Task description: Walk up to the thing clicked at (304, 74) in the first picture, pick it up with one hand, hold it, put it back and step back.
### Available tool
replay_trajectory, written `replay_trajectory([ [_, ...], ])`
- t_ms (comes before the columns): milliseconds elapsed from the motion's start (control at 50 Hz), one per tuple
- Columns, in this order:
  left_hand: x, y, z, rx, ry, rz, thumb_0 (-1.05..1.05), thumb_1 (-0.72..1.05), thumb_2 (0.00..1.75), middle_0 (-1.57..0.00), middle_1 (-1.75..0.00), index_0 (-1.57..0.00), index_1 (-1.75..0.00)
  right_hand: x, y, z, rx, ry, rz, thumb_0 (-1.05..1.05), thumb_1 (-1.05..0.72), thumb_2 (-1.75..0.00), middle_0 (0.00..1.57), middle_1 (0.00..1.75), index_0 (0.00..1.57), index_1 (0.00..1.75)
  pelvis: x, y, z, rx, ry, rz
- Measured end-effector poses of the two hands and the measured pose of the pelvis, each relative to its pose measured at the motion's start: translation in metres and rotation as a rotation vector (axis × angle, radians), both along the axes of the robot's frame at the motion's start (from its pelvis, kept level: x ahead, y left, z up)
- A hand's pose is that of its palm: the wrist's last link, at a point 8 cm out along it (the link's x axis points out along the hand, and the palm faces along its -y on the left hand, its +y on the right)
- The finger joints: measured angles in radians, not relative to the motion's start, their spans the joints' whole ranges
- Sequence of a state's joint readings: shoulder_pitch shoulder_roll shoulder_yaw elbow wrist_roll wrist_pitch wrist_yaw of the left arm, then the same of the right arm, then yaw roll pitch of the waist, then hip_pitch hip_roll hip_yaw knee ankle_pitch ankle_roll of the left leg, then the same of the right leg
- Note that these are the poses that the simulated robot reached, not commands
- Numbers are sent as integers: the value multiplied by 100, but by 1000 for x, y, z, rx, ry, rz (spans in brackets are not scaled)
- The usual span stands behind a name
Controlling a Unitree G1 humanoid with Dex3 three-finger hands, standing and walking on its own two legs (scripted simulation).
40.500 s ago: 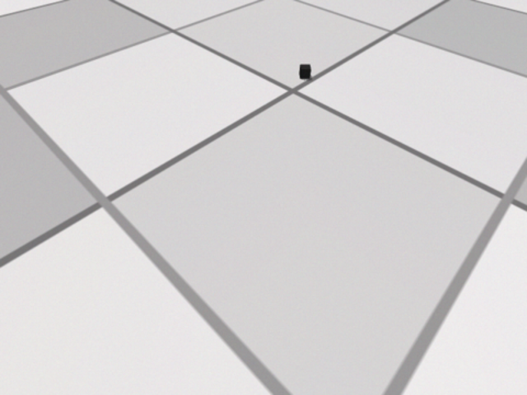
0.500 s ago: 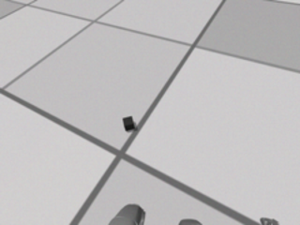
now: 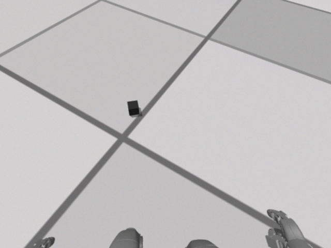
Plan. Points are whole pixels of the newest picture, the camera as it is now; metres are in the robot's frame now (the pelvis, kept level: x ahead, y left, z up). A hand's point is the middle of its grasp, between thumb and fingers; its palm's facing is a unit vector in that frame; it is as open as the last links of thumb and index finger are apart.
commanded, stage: step back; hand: left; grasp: from above
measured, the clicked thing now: (133, 108) +1.05 +0.22 -0.72
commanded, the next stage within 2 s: stand in 1.16 s
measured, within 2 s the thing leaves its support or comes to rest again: neither
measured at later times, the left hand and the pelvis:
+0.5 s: hand out of the picture +0.00 +0.28 -0.13, palm faces +0.03 -0.92 -0.39, open 7.4 cm; pelvis -0.05 +0.00 +0.01, yaw +2 degrees
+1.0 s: hand out of the picture +0.07 +0.26 -0.14, palm faces +0.10 -0.92 -0.37, open 7.4 cm; pelvis +0.00 -0.01 +0.00, yaw +5 degrees
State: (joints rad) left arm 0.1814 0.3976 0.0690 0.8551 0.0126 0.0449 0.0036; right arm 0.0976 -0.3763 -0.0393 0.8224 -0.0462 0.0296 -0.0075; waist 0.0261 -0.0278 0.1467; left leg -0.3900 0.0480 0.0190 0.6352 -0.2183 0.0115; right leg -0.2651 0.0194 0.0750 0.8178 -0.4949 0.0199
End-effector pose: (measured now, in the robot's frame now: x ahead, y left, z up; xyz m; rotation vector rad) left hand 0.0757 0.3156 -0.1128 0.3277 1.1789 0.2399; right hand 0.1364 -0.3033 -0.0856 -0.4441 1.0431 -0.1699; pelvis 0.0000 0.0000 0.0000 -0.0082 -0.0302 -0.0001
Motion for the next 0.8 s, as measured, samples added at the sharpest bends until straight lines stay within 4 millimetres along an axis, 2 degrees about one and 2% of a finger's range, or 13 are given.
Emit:
replay_trajectory([
  [60, -38, -9, -1, 26, 50, 0, 0, 90, 90, -20, -30, -21, -30, -12, -13, -11, 23, -36, -14, 0, -90, -89, 21, 30, 20, 30, -22, -8, -6, -36, -27, -8],
  [140, -84, -17, 11, 35, 87, 22, 0, 90, 90, -21, -30, -21, -30, -46, -17, -17, 62, 13, -54, 0, -90, -89, 20, 30, 20, 30, -34, -14, 1, 2, -24, -25],
  [200, -101, -15, 21, 49, 96, 45, 1, 90, 90, -21, -30, -21, -30, -74, -19, -22, 79, 63, -71, 0, -90, -89, 20, 30, 20, 30, -41, -13, 6, 18, -17, -8],
  [260, -107, -8, 24, 57, 70, 53, 1, 90, 90, -21, -30, -21, -30, -100, -17, -29, 75, 130, -69, 1, -90, -89, 20, 30, 20, 30, -46, -9, 6, 11, -6, 17],
  [340, -106, 9, 20, 56, 31, 67, 1, 90, 90, -21, -30, -21, -30, -124, -5, -33, 67, 202, -55, 1, -90, -89, 20, 30, 20, 30, -53, 0, 3, 19, -7, 60],
  [420, -99, 14, 16, 38, 37, 58, 1, 90, 90, -21, -30, -21, -30, -135, 9, -25, 85, 179, -71, 1, -90, -89, 20, 30, 20, 30, -55, 4, 7, 37, -15, 46],
  [540, -70, 7, 20, 17, 0, 12, 1, 90, 90, -20, -30, -21, -30, -140, -1, -13, 76, 154, -95, 1, -90, -89, 21, 30, 21, 30, -50, -4, 13, 20, -12, 41],
  [660, -43, -16, 21, 40, -52, -3, 0, 90, 90, -20, -30, -21, -30, -127, -32, -27, 60, 167, -116, 1, -90, -89, 21, 30, 20, 30, -38, -22, 3, -2, -22, 46],
  [800, -35, -36, 28, 18, -72, 37, 0, 90, 90, -21, -30, -21, -30, -90, -31, -29, 70, 171, -65, 1, -90, -89, 20, 30, 20, 30, -20, -26, 10, 17, -18, 71],
])
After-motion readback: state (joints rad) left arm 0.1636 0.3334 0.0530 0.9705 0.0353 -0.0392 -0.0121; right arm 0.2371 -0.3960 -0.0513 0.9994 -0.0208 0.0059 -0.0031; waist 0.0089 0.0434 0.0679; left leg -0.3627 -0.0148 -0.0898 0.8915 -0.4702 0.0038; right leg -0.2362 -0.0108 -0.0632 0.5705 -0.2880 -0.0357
